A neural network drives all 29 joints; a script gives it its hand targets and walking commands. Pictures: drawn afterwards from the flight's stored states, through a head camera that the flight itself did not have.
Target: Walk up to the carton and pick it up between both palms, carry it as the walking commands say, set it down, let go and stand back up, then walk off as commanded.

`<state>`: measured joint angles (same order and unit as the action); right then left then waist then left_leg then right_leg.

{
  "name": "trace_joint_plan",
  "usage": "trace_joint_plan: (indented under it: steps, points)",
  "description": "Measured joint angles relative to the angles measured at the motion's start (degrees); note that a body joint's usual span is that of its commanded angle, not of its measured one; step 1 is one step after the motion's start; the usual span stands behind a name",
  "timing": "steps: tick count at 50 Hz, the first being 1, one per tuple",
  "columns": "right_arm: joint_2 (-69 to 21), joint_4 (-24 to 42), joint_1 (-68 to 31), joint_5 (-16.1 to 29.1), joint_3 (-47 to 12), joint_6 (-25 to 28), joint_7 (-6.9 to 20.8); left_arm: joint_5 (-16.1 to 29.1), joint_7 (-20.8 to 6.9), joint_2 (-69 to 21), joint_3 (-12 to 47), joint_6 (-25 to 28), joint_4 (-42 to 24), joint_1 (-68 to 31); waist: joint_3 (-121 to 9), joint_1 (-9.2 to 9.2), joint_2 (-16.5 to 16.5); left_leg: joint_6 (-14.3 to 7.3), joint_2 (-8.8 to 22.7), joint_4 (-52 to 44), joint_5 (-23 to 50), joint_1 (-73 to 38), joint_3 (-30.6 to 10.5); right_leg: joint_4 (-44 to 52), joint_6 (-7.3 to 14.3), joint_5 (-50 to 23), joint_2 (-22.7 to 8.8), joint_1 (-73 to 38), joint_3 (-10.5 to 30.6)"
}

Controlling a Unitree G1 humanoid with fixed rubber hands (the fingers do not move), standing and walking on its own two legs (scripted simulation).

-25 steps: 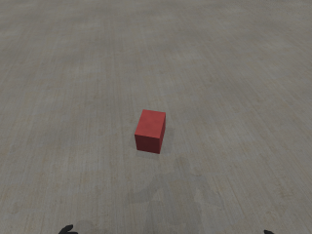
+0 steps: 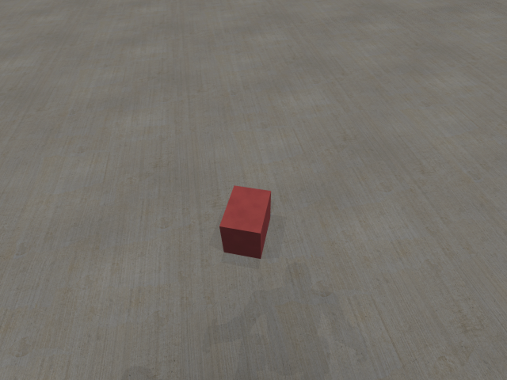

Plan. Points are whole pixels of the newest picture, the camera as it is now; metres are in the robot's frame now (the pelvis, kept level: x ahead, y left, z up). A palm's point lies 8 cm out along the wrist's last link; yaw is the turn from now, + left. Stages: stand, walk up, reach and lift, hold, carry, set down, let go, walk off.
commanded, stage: walk up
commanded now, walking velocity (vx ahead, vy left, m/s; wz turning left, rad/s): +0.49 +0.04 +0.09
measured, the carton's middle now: (247, 221) +0.90 +0.10 -0.67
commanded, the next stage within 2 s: none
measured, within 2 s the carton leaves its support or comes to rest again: neither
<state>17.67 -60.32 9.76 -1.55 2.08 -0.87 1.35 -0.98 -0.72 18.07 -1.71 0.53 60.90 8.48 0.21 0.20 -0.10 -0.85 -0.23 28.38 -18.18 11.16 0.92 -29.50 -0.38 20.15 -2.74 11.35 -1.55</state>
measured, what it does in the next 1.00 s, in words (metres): walks ahead: left foot, then right foot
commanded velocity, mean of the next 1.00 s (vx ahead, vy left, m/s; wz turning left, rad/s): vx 0.41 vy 0.04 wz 0.03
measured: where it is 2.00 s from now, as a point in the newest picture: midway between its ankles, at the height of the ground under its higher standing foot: (257, 323)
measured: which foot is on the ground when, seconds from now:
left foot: down 0.00-0.00, up 0.02-0.18, down 0.20-0.56, up 0.58-0.94, down 0.96-1.00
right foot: down 0.00-0.20, up 0.22-0.54, down 0.56-0.96, up 0.98-1.00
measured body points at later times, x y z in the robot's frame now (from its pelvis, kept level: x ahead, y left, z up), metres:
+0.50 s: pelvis +0.18 +0.02 +0.00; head +0.19 +0.01 +0.45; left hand +0.32 +0.26 -0.13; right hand +0.10 -0.22 -0.16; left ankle +0.08 +0.14 -0.74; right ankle +0.29 -0.12 -0.71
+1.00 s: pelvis +0.36 +0.05 -0.02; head +0.38 +0.08 +0.43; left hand +0.27 +0.29 -0.18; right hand +0.51 -0.19 -0.14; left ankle +0.44 +0.17 -0.74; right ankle +0.33 -0.11 -0.73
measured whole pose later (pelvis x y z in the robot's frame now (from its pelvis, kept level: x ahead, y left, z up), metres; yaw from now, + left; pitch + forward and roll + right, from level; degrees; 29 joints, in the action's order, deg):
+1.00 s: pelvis +0.36 +0.05 -0.02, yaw +4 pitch -1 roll -2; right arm 12.3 -55.4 5.9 -1.8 2.9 1.7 1.2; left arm -2.1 -0.5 12.0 -2.9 0.8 63.5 22.4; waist 4.1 3.2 0.8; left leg -0.3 5.8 35.2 -10.6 23.6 7.0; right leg -40.3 -2.0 25.7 -7.2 13.3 -8.0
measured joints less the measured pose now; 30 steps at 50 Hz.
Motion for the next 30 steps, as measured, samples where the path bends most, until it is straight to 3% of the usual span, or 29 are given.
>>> trace_joint_plan:
  steps: [2, 5, 9, 11, 13, 17, 22, 26, 28, 30]
  points:
    - [-0.37, 0.16, 1.84, -0.12, 0.12, -0.48, 0.04, -0.24, 0.38, -1.38, -0.03, 1.02, -0.26, 2.09, -0.82, 0.48, -0.77, 0.40, 0.40, 5.96, -4.59, 2.18, -0.30, 0.23, -1.00, -3.90, 0.02, -0.74, -0.92]
    - [-1.03, 1.03, 2.79, -0.69, 0.14, -0.30, 0.69, -0.76, 0.52, -3.48, 0.38, 1.52, 0.33, 6.61, -1.46, 1.79, -1.72, 1.62, 1.69, 16.02, -6.42, 6.84, 1.22, 1.87, -1.79, -1.69, 0.00, -3.48, -1.63]
    - [-2.42, 3.72, 1.85, 0.06, -0.57, 2.18, 1.84, -0.75, -0.44, -4.37, 0.35, 0.65, 2.90, 11.99, -1.08, 2.22, -0.65, 1.98, 2.80, 7.45, -1.99, 5.90, 3.20, 2.54, -2.88, 0.13, -1.36, -6.16, -0.98]
    - [-3.30, 4.69, 1.72, -0.10, -0.41, 3.83, 1.29, -0.59, -0.75, -4.27, 0.42, 0.46, 3.63, 13.30, -0.58, 1.55, 0.54, 0.46, 2.43, 6.21, 2.06, 5.23, 4.71, -6.50, -1.59, 4.86, -2.25, -2.86, 0.18]
    - [-4.23, 4.82, 3.15, -0.54, -0.40, 4.55, 0.36, -0.71, -0.94, -4.41, 0.30, 0.05, 3.49, 12.77, 0.04, 0.92, 1.07, -0.39, 1.99, 7.18, -0.32, 3.91, 5.67, -20.70, -0.31, 6.85, -1.68, 2.81, 1.56]
    - [-5.95, 2.39, 8.82, -0.69, -0.53, 4.58, -0.47, -0.56, -1.44, -3.76, -0.17, 0.58, 1.14, 7.91, 0.63, -0.80, 1.94, -0.08, 0.96, 1.35, -0.73, -2.24, 5.67, -32.36, -0.30, -0.01, -2.25, 11.74, 0.30]
    - [-6.93, -0.90, 14.41, -0.21, -0.47, 4.67, -0.78, -0.19, -2.24, -3.33, -0.07, 0.65, -3.38, 0.07, 1.77, -2.61, 1.83, 0.91, 1.09, -5.74, -0.74, -9.78, 5.15, -20.41, -2.45, -6.48, -4.12, 16.39, -1.47]
    - [-6.45, -2.45, 16.57, -0.40, -0.25, 4.24, -0.98, -0.04, -2.57, -4.57, -0.04, 0.86, -5.68, -4.33, 2.35, -3.63, 0.15, 2.30, 1.71, -6.89, -3.86, -14.05, 6.29, -8.12, -2.39, -7.51, -3.98, 15.27, -3.69]
    - [-6.60, -2.86, 17.71, -0.11, -0.15, 4.10, -0.90, -0.23, -2.05, -4.96, -0.24, 1.72, -6.54, -5.99, 2.23, -4.47, -0.55, 2.94, 2.48, -1.49, -7.88, -12.91, 5.43, -3.82, -0.59, -11.60, -3.24, 13.17, -5.05]
    - [-6.85, -3.18, 16.67, 0.53, -0.13, 3.47, -0.86, -0.85, -1.03, -5.91, -0.19, 3.09, -7.52, -7.26, 3.53, -4.72, -1.93, 1.35, 3.65, 14.30, -10.46, -6.52, 2.57, -7.59, 1.42, -11.33, -3.09, 13.17, -6.94]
